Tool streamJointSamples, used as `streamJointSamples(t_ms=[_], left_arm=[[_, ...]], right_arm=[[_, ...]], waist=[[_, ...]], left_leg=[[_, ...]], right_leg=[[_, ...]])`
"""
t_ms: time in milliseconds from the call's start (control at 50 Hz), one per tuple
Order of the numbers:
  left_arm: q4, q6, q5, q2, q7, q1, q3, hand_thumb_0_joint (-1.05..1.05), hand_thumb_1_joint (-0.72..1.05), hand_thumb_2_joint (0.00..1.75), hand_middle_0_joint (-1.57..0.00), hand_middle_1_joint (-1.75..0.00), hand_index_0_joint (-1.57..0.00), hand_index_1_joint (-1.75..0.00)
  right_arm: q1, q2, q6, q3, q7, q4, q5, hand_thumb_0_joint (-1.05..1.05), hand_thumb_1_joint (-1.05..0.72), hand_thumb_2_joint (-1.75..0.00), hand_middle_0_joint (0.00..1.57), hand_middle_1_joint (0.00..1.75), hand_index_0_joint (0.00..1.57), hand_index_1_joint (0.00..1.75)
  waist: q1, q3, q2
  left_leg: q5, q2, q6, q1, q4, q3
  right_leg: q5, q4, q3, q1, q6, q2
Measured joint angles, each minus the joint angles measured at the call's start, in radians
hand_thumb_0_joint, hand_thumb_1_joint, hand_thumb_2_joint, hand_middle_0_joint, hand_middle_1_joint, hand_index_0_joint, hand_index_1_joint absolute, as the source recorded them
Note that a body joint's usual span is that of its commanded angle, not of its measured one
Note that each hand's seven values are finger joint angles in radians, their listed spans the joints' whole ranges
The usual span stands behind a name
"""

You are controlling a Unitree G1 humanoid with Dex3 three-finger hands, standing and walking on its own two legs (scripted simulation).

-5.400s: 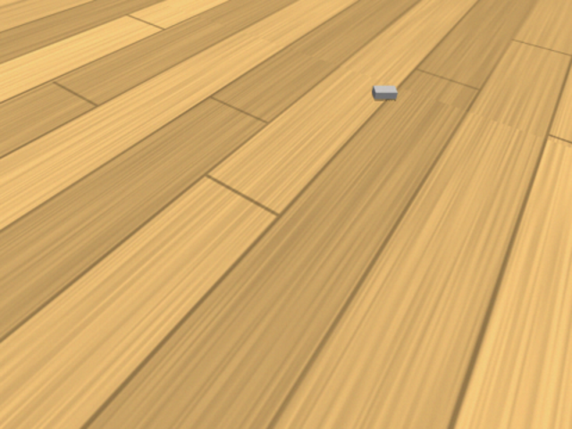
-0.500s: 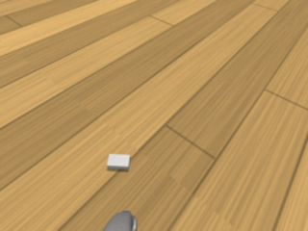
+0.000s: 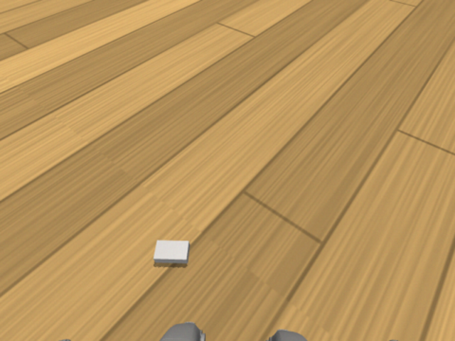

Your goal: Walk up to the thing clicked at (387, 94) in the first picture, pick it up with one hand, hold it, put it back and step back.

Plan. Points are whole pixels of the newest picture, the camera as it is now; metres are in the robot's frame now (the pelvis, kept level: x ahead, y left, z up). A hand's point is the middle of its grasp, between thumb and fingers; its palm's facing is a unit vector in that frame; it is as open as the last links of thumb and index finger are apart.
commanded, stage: walk up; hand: left
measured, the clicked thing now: (172, 251) +0.55 +0.28 -0.72
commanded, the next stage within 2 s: stand in 1.34 s
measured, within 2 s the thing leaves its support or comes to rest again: neither
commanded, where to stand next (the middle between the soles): +0.08 +0.05 m, yaw -1 degrees
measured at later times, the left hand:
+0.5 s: hand out of the picture +0.12 +0.29 -0.13, palm faces -0.02 -0.93 -0.37, open 7.4 cm
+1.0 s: hand out of the picture +0.11 +0.28 -0.12, palm faces -0.03 -0.93 -0.37, open 7.4 cm
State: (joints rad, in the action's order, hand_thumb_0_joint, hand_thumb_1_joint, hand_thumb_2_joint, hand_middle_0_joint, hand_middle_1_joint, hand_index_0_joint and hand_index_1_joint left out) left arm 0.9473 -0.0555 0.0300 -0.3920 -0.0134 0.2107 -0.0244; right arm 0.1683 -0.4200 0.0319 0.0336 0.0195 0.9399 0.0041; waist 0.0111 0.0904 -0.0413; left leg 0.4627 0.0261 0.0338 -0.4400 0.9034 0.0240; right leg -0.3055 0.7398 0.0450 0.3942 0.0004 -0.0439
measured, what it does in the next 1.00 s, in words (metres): stands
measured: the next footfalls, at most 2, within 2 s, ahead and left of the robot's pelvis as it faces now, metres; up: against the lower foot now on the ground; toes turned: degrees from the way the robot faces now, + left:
none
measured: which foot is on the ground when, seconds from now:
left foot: down 0.00-1.00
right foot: down 0.00-1.00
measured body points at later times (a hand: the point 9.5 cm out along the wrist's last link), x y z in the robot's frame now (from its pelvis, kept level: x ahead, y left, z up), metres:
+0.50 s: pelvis +0.03 +0.02 +0.02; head +0.04 +0.03 +0.47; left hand +0.12 +0.34 -0.10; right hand +0.13 -0.28 -0.10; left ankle +0.03 +0.15 -0.71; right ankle +0.06 -0.13 -0.71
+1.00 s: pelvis +0.03 +0.02 +0.03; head +0.04 +0.02 +0.48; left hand +0.12 +0.33 -0.09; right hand +0.12 -0.28 -0.10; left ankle +0.03 +0.15 -0.71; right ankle +0.06 -0.13 -0.71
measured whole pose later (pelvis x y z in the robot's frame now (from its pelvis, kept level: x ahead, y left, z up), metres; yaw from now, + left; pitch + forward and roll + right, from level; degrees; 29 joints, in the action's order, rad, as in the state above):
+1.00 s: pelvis +0.03 +0.02 +0.03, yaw -1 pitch -2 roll +0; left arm 1.16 -0.03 0.01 -0.36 0.00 0.09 0.00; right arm 0.07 -0.37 0.02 0.02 0.03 1.14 0.00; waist 0.01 0.06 -0.01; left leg 0.22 0.02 -0.01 -0.12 0.38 -0.04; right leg -0.17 0.38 0.00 0.17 0.05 -0.06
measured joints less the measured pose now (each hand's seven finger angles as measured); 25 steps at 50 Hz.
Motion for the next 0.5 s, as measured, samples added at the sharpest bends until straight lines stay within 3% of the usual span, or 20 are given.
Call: streamJointSamples(t_ms=[80,140,200,240,500], left_arm=[[0.003,0.003,0.001,-0.004,0.002,-0.026,0.002,0.01,0.91,0.89,-0.21,-0.30,-0.20,-0.30],[0.019,0.019,-0.012,-0.017,0.002,-0.048,0.004,0.01,0.91,0.89,-0.21,-0.30,-0.20,-0.30],[0.050,0.028,-0.022,-0.012,0.000,-0.063,0.011,0.01,0.91,0.89,-0.20,-0.30,-0.20,-0.30],[0.069,0.022,-0.023,-0.011,0.001,-0.072,0.013,0.01,0.91,0.89,-0.20,-0.30,-0.20,-0.30],[0.153,0.023,-0.034,0.007,0.004,-0.141,0.037,0.01,0.91,0.89,-0.20,-0.30,-0.20,-0.30]], right_arm=[[0.007,-0.003,-0.008,0.004,0.005,0.042,0.003,0.01,-0.91,-0.90,0.21,0.30,0.21,0.30],[0.004,0.011,-0.020,0.005,0.001,0.075,0.010,0.00,-0.91,-0.90,0.21,0.30,0.21,0.30],[0.003,0.019,-0.021,-0.007,0.004,0.097,0.007,0.01,-0.91,-0.90,0.21,0.30,0.21,0.30],[-0.004,0.029,-0.018,-0.017,0.005,0.113,0.004,0.01,-0.91,-0.90,0.21,0.30,0.21,0.30],[-0.110,0.064,-0.025,-0.032,0.004,0.162,-0.004,0.01,-0.90,-0.90,0.21,0.30,0.21,0.30]], waist=[[0.004,0.003,0.007],[0.004,0.014,0.046],[-0.005,0.007,0.033],[-0.008,0.004,0.031],[0.001,-0.019,0.049]], left_leg=[[0.002,0.006,-0.002,0.053,-0.094,-0.020],[-0.118,-0.018,-0.036,0.102,-0.189,-0.046],[-0.107,-0.001,-0.043,0.108,-0.190,-0.037],[-0.107,0.006,-0.046,0.120,-0.201,-0.031],[-0.168,-0.002,-0.038,0.225,-0.355,-0.048]], right_leg=[[-0.004,-0.001,-0.002,0.009,0.009,-0.020],[-0.018,0.022,-0.027,0.015,0.024,-0.050],[-0.006,-0.025,-0.033,-0.014,0.013,-0.018],[0.013,-0.063,-0.028,-0.039,0.030,-0.010],[0.077,-0.219,-0.037,-0.142,0.046,-0.016]])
